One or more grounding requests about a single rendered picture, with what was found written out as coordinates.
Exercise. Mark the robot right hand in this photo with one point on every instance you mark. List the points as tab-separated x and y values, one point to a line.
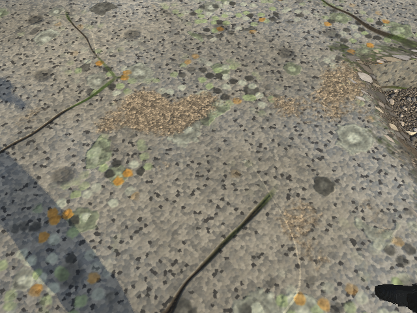
398	294

